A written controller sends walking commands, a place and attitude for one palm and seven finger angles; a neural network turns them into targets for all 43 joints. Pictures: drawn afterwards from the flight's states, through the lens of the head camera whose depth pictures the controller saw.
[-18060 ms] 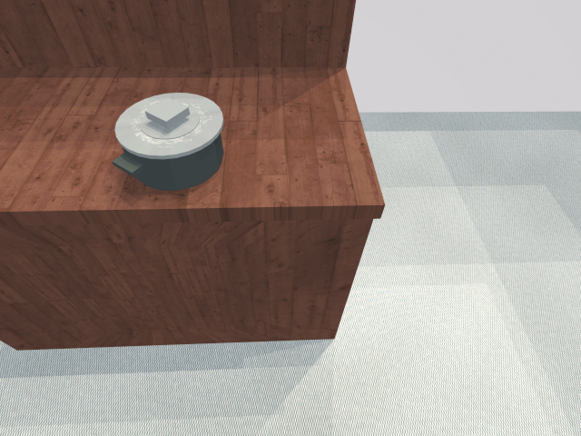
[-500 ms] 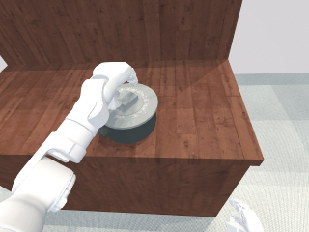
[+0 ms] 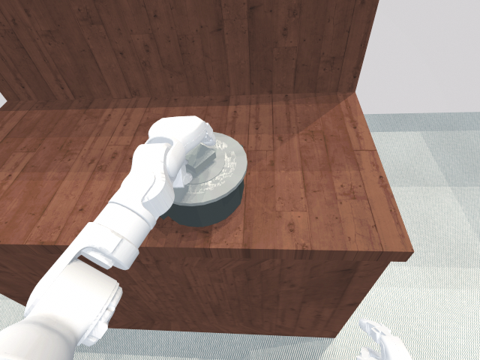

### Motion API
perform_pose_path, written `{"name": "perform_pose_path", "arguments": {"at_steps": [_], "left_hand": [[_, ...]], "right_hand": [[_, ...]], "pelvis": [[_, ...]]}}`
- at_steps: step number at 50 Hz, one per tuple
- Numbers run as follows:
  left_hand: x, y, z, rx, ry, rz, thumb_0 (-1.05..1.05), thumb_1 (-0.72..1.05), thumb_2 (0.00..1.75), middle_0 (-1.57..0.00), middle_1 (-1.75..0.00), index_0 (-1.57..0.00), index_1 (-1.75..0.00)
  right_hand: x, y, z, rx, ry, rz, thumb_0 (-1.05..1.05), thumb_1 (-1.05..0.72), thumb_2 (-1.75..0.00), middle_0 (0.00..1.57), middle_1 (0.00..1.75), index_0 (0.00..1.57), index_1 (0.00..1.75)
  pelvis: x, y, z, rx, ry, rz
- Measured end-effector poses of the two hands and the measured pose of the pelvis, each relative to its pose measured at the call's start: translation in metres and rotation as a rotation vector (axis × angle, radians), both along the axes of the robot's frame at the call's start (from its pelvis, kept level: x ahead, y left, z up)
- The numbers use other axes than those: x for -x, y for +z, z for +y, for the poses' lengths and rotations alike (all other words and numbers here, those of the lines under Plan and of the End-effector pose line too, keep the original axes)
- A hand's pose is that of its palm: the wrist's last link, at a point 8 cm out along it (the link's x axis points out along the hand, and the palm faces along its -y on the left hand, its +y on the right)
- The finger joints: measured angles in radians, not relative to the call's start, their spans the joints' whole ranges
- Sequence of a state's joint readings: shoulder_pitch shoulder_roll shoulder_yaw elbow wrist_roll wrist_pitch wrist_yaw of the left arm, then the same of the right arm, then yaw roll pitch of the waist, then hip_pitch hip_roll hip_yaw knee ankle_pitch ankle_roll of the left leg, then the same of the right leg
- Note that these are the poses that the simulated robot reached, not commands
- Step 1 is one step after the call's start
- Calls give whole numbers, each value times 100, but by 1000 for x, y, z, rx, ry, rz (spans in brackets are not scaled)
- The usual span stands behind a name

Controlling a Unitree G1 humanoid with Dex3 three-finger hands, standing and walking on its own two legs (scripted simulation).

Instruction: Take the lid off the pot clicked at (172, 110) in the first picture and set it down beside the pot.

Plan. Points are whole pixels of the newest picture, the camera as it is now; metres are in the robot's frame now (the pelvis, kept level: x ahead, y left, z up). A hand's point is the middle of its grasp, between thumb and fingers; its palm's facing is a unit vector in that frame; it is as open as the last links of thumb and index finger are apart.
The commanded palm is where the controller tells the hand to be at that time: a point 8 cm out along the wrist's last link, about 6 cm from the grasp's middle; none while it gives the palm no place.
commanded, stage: lower the open fingers around the knob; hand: left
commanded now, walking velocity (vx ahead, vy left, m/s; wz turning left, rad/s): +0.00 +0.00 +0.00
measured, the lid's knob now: (196, 156) +0.46 +0.10 +0.09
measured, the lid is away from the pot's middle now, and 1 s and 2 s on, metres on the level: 0.01 0.00 0.01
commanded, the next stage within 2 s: close the fingers and squeeze the knob in 0.20 s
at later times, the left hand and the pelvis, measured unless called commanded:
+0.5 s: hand (184, 160) +0.42 +0.11 +0.12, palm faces -0.29 -0.05 -0.95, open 10.1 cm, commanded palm +0.41 +0.11 +0.18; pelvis +0.00 +0.00 +0.00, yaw +0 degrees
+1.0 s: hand (185, 162) +0.42 +0.11 +0.12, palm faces -0.30 -0.04 -0.95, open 9.1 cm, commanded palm +0.40 +0.10 +0.18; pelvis +0.00 +0.00 +0.00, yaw +0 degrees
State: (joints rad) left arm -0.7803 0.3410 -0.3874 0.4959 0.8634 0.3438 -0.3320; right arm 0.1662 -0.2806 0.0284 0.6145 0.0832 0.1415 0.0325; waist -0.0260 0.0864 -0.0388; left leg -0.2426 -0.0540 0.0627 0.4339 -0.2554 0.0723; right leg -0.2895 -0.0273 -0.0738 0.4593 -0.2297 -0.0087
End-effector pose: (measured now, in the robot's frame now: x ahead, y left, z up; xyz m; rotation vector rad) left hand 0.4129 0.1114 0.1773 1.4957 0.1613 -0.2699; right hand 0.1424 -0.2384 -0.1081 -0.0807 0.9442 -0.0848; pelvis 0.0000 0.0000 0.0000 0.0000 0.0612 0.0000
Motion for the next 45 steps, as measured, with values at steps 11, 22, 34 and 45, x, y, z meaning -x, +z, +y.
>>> {"name": "perform_pose_path", "arguments": {"at_steps": [11, 22, 34, 45], "left_hand": [[-3, 0, 6, -5, 34, -12, 0, -32, 151, -85, -9, -81, -6], [-6, -3, 2, -14, 39, 21, 0, -27, 139, -83, -12, -81, -10], [-5, -3, 2, -6, 28, 19, 0, -11, 123, -71, -48, -69, -47], [-6, -3, 0, -28, 30, 20, 0, -2, 114, -68, -72, -63, -69]], "right_hand": [[-8, 5, 7, -1, 8, -38, 1, -91, -90, 19, 30, 20, 30], [7, -2, 2, 8, -13, 1, 1, -91, -90, 19, 30, 20, 30], [17, -3, -6, 21, -30, 20, 1, -91, -90, 19, 30, 20, 30], [9, -2, -5, 14, -24, 1, 1, -91, -90, 19, 30, 20, 30]], "pelvis": [[4, 0, -1, -2, -2, 0], [5, 0, -1, -3, -4, 0], [5, 0, -2, -3, -6, -6], [4, 0, -3, -3, -4, -1]]}}
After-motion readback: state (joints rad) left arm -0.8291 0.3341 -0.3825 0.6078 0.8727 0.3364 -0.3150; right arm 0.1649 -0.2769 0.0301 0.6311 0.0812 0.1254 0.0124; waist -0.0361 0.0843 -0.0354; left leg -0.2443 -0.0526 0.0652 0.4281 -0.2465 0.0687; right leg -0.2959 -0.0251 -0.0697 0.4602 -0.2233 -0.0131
